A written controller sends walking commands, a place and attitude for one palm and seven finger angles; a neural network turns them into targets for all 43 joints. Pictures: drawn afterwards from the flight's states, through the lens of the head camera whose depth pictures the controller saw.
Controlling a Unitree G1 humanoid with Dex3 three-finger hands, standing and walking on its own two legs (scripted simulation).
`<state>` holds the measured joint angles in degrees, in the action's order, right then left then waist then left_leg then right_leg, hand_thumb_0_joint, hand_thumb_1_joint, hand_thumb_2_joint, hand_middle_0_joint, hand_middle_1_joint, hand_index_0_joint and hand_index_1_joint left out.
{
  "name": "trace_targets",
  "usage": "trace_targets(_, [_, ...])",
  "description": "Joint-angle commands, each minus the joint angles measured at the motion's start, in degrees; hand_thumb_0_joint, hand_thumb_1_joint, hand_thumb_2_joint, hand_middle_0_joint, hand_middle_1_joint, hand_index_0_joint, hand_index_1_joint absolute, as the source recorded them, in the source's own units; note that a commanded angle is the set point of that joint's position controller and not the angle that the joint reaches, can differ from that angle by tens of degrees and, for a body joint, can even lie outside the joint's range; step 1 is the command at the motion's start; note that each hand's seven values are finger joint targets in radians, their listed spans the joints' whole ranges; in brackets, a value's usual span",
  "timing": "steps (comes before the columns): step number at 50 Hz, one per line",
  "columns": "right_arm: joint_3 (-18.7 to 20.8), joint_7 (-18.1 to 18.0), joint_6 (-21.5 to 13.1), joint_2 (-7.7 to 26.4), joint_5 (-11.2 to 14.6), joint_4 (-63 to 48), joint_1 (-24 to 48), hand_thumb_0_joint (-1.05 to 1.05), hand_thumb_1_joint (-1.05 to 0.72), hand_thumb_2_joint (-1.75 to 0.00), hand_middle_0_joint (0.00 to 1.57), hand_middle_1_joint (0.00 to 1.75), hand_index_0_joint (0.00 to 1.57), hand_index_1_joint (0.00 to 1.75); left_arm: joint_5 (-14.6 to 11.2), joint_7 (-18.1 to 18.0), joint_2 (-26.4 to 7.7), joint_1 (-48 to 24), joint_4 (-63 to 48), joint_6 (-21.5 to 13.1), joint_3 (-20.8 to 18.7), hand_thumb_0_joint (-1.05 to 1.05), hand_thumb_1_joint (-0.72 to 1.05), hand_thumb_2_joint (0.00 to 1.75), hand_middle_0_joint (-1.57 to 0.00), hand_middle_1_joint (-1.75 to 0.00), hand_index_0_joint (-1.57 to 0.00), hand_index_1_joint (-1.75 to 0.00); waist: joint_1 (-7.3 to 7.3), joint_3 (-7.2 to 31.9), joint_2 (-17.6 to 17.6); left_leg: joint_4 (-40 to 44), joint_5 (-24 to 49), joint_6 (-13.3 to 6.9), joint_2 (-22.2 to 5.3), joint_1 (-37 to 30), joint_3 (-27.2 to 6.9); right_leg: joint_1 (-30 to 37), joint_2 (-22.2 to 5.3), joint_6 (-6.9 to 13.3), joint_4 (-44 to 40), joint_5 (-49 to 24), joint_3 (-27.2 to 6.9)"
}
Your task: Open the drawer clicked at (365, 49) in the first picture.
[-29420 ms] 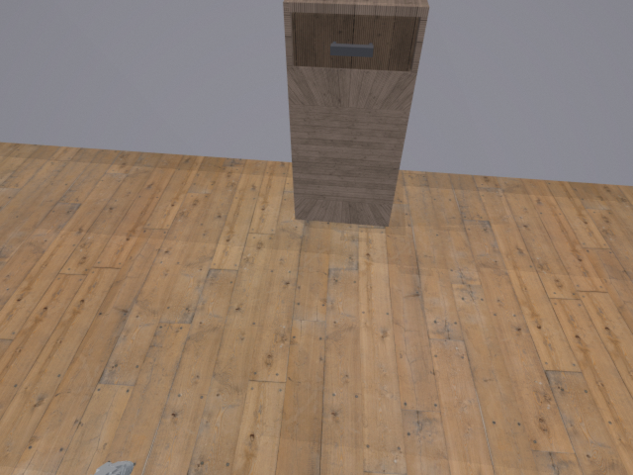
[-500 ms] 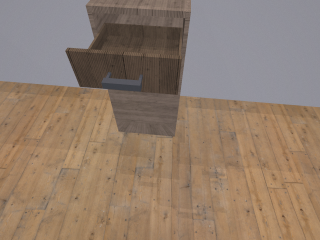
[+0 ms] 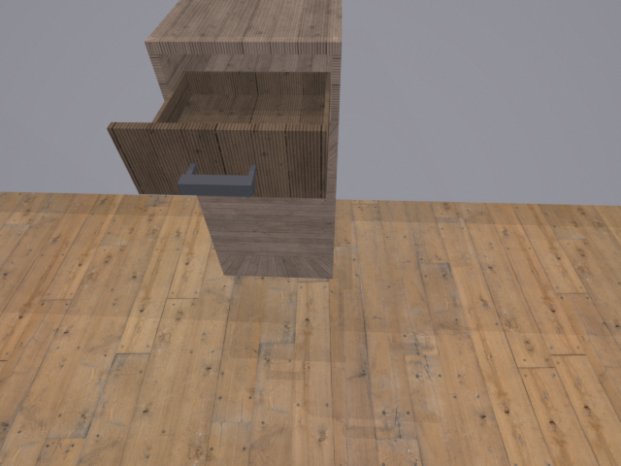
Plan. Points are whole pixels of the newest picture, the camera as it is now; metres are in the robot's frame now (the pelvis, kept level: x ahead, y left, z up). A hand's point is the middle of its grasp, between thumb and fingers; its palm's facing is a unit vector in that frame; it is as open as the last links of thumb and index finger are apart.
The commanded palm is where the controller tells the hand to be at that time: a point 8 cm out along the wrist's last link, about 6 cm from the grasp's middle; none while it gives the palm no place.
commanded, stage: let the arm hang, fingers relaxed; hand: left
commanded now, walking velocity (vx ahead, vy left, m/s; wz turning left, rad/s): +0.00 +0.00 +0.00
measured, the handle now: (220, 177) +0.59 +0.20 +0.02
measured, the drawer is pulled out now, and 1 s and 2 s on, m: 0.29 0.29 0.29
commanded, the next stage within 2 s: look to check the result in 0.06 s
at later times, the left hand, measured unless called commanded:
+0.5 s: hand out of the picture +0.03 +0.18 -0.17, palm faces +0.02 -0.98 -0.22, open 7.3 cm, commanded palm none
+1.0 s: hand out of the picture +0.07 +0.19 -0.17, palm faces +0.01 -0.97 -0.23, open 7.3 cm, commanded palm none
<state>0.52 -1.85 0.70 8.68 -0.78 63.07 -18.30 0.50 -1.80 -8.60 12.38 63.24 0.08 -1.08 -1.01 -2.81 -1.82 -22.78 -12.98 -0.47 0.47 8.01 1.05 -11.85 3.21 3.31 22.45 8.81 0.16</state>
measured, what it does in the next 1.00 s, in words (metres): stands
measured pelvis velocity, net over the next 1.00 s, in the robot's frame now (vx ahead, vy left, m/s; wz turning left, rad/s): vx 0.03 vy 0.00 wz -0.01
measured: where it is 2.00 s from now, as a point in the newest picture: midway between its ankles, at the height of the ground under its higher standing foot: outside the picture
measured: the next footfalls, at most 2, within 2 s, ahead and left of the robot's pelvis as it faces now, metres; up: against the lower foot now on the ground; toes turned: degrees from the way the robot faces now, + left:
none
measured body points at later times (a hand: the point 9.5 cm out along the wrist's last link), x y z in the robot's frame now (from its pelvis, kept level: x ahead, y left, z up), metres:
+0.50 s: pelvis +0.02 +0.00 +0.00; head +0.04 -0.01 +0.45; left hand +0.03 +0.23 -0.15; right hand +0.00 -0.21 -0.17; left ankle -0.01 +0.11 -0.74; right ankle +0.04 -0.08 -0.74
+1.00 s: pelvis +0.03 +0.00 +0.00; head +0.06 -0.01 +0.45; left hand +0.07 +0.24 -0.15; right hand +0.03 -0.22 -0.17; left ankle -0.01 +0.11 -0.74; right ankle +0.04 -0.08 -0.74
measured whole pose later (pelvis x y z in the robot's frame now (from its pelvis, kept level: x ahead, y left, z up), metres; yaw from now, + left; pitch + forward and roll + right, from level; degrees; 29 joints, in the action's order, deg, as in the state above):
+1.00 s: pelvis +0.03 +0.00 +0.00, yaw -1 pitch -1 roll +0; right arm 0.9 -2.3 0.4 9.1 -0.6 63.0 -14.6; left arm 0.5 -1.8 -9.3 10.7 63.4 0.0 -1.5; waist -1.0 -4.5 -1.4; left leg -22.0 -15.1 -0.6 0.3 6.3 1.7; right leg -10.9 3.5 3.1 22.8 11.3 -0.6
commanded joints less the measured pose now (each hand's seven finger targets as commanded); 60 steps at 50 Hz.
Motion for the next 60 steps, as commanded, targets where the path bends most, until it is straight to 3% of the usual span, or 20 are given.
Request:
trace_targets(1, [0.66,-0.37,-0.59,3.95,-0.20,-0.82,-4.40,0.00,-0.90,-0.90,0.20,0.30,0.20,0.30,-0.02,-0.42,-7.36,2.93,-1.52,-0.57,-1.57,0.00,0.90,0.90,-0.20,-0.30,-0.20,-0.30,0.27,-2.02,1.18,4.45,1.66,-1.39,-5.00,4.30,-4.48,1.34,-7.61,0.01,-5.40,1.81,-8.03])
trace_targets(4, [0.90,-0.41,-0.51,4.18,-0.10,-0.86,-4.38,0.00,-0.90,-0.90,0.20,0.30,0.20,0.30,0.01,-0.50,-7.24,2.96,-1.42,-0.55,-1.60,0.00,0.90,0.90,-0.20,-0.30,-0.20,-0.30,0.28,-2.22,2.28,4.17,1.51,-1.39,-4.86,3.49,-4.26,0.60,-7.61,0.02,-5.78,2.64,-8.07])
trace_targets(11, [0.96,-0.51,-0.39,3.81,-0.20,-0.52,-4.83,0.00,-0.90,-0.90,0.20,0.30,0.20,0.30,-0.07,-0.53,-6.99,2.87,-1.27,-0.55,-1.71,0.00,0.90,0.90,-0.20,-0.30,-0.20,-0.30,-0.03,-1.78,1.11,3.94,1.22,-1.31,-4.81,3.04,-4.09,0.70,-7.62,0.10,-5.92,2.98,-8.60])
trace_targets(17, [1.08,-0.67,-0.57,3.94,-0.13,-0.55,-4.69,0.00,-0.90,-0.90,0.20,0.30,0.20,0.30,-0.06,-0.59,-6.63,3.12,-1.16,-0.70,-1.68,0.00,0.90,0.90,-0.20,-0.30,-0.20,-0.30,-0.14,-0.77,1.77,3.77,3.45,-1.25,-5.30,2.10,-3.89,1.73,-7.63,0.06,-4.77,-1.88,-7.95])
trace_targets(21, [1.16,-0.72,-0.49,4.00,-0.12,-0.58,-3.97,0.00,-0.90,-0.90,0.20,0.30,0.20,0.30,-0.03,-0.59,-6.62,3.06,-1.04,-0.62,-1.69,0.00,0.90,0.90,-0.20,-0.30,-0.20,-0.30,-0.09,-1.64,0.39,3.73,2.87,-1.27,-5.26,2.08,-3.96,1.04,-7.59,0.02,-4.92,-1.33,-8.22])
trace_targets(23, [1.15,-0.70,-0.50,4.21,-0.14,-0.64,-3.75,0.00,-0.90,-0.90,0.20,0.30,0.20,0.30,-0.01,-0.57,-6.65,3.04,-1.02,-0.63,-1.68,0.00,0.90,0.90,-0.20,-0.30,-0.20,-0.30,-0.12,-1.89,1.77,3.89,2.95,-1.29,-5.28,2.07,-4.03,0.99,-7.58,0.01,-4.80,-1.43,-8.15])
trace_targets(25, [1.23,-0.75,-0.56,4.30,-0.12,-0.82,-3.68,0.00,-0.90,-0.90,0.20,0.30,0.20,0.30,0.01,-0.60,-6.70,2.90,-1.08,-0.70,-1.69,0.00,0.90,0.90,-0.20,-0.30,-0.20,-0.30,-0.28,-1.18,0.57,3.73,3.38,-1.26,-5.57,1.42,-3.96,1.07,-7.51,0.03,-4.59,-2.19,-7.97])
trace_targets(36, [1.34,-0.89,-0.84,5.22,-0.02,-1.18,-2.00,0.00,-0.90,-0.90,0.20,0.30,0.20,0.30,0.04,-0.54,-7.31,2.12,-1.42,-0.77,-1.78,0.00,0.90,0.90,-0.20,-0.30,-0.20,-0.30,-0.26,0.71,0.94,3.46,6.96,-1.24,-6.03,-0.11,-3.89,2.55,-7.68,-0.05,-2.75,-9.13,-7.60])
trace_targets(42, [1.33,-0.83,-0.76,5.47,-0.12,-1.08,-1.18,0.00,-0.90,-0.90,0.20,0.30,0.20,0.30,0.03,-0.46,-7.38,1.47,-1.61,-0.57,-1.74,0.00,0.90,0.90,-0.20,-0.30,-0.20,-0.30,-0.11,-0.88,0.77,4.17,5.76,-1.23,-6.14,0.63,-4.18,1.84,-7.55,-0.15,-2.98,-7.10,-7.49])
trace_targets(50, [1.50,-0.86,-1.04,6.33,-0.09,-1.17,-0.65,0.00,-0.90,-0.90,0.20,0.30,0.20,0.30,0.04,-0.44,-8.28,0.75,-1.99,-0.82,-1.98,0.00,0.90,0.90,-0.20,-0.30,-0.20,-0.30,-0.13,1.71,1.20,3.76,8.49,-1.27,-6.34,-0.99,-4.12,3.43,-7.75,-0.01,-2.28,-10.57,-7.34])
trace_targets(60, [1.76,-0.81,-1.07,7.81,-0.15,-1.27,0.79,0.00,-0.90,-0.90,0.20,0.30,0.20,0.30,0.04,-0.31,-9.57,-0.58,-2.36,-0.99,-2.19,0.00,0.90,0.90,-0.20,-0.30,-0.20,-0.30,-0.09,0.77,0.53,4.25,7.56,-1.20,-6.38,-1.13,-4.14,3.21,-7.89,0.15,-3.03,-9.74,-7.66])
